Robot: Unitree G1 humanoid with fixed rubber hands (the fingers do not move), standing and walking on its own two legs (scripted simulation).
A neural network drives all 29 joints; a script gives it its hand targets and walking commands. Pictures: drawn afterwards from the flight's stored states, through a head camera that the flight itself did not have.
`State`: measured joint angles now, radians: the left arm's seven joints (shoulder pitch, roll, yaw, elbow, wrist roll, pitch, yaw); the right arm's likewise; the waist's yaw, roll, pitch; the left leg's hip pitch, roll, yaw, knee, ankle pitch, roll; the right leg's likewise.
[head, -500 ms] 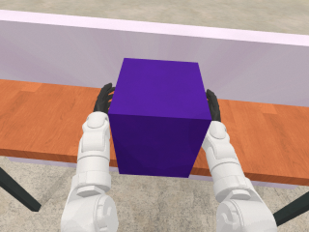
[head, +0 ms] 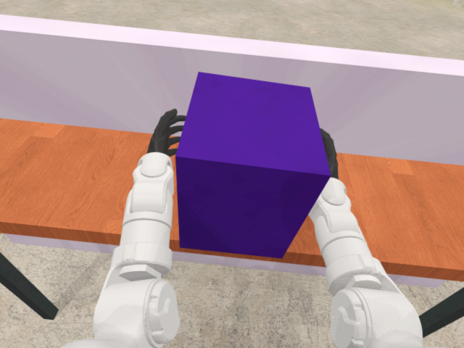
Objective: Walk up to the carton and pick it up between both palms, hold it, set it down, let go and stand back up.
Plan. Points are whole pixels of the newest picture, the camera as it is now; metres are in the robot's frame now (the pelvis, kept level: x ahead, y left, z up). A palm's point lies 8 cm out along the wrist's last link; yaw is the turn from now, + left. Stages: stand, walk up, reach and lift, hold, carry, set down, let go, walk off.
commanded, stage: reach and lift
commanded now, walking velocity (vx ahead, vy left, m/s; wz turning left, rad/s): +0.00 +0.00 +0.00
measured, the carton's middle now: (242, 170) +0.40 +0.02 +0.12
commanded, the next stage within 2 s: none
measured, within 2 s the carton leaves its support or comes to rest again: neither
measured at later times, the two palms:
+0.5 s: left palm (152, 140) +0.37 +0.17 +0.20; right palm (332, 158) +0.37 -0.12 +0.18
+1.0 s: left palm (153, 128) +0.36 +0.16 +0.22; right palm (345, 138) +0.37 -0.13 +0.22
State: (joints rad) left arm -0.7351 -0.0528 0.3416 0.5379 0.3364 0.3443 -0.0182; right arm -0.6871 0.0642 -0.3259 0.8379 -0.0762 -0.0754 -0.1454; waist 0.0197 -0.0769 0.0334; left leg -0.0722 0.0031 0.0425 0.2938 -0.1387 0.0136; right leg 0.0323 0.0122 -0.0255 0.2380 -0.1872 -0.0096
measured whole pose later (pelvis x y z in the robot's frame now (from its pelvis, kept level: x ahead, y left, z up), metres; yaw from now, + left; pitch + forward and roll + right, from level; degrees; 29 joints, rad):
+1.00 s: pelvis -0.01 +0.00 +0.00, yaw +2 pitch -8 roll -1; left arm -0.78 0.01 0.30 0.28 0.31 0.78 -0.01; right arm -0.86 -0.09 0.00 0.72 0.29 0.34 -0.23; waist -0.08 -0.07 -0.01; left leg -0.06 0.01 0.01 0.36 -0.16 0.01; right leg 0.07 0.02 -0.06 0.26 -0.20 -0.01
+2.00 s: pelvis +0.00 -0.01 +0.00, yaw +1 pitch -3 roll -1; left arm -0.96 0.09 0.31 0.43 0.20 0.90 0.04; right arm -1.08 -0.19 0.07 0.80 0.44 0.57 -0.29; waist -0.07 -0.01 -0.14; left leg -0.17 0.02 0.00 0.39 -0.17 0.00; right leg -0.03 0.04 -0.03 0.27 -0.19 -0.02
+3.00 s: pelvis -0.02 -0.01 +0.00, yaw +1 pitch -2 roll -2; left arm -1.11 0.12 0.32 0.58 0.20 0.92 0.05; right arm -1.23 -0.22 0.01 0.95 0.44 0.65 -0.29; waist -0.06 -0.02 -0.19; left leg -0.21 0.02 -0.03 0.41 -0.17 0.00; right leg -0.07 0.06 -0.01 0.29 -0.18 -0.02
